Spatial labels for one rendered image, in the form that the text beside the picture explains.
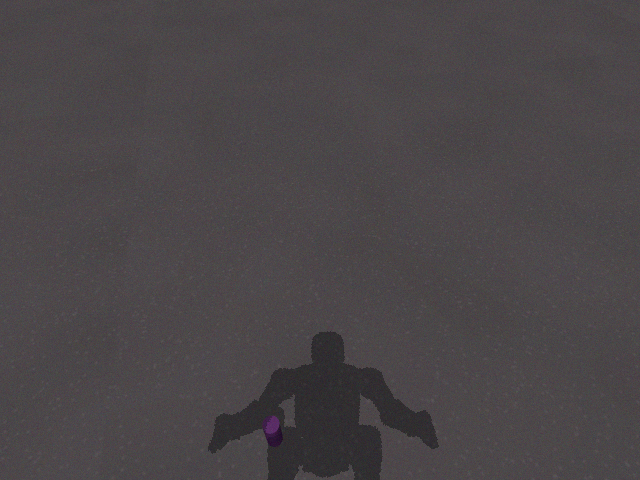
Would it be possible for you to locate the can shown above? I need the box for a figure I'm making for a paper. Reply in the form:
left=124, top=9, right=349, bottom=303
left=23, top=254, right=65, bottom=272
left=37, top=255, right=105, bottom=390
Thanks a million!
left=262, top=416, right=283, bottom=447

